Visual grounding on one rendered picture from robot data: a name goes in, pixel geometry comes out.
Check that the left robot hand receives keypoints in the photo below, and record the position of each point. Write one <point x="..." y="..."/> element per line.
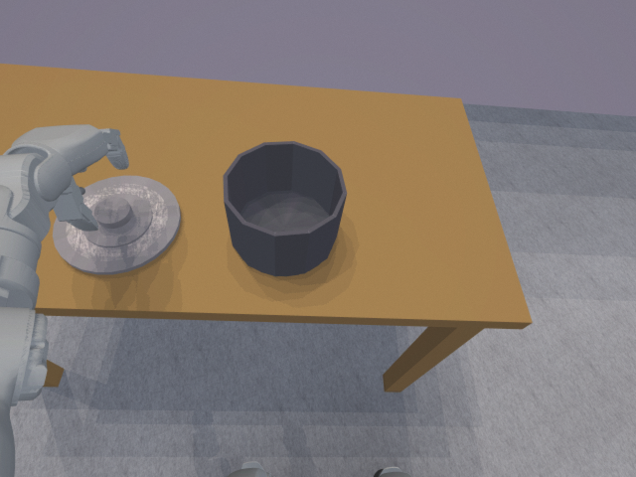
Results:
<point x="81" y="145"/>

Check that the knob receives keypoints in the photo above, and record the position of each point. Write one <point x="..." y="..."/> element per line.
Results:
<point x="113" y="213"/>

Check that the table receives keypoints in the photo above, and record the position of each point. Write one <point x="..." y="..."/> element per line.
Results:
<point x="420" y="242"/>

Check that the robot left forearm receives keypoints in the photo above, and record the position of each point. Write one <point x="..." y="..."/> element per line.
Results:
<point x="32" y="176"/>

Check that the robot left upper arm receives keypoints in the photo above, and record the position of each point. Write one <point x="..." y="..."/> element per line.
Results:
<point x="23" y="370"/>

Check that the robot left shin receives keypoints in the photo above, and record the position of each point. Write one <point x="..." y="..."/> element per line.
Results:
<point x="251" y="464"/>

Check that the pot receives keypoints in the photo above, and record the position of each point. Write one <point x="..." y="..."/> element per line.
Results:
<point x="284" y="203"/>

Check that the lid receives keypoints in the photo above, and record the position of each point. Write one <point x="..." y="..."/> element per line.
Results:
<point x="154" y="224"/>

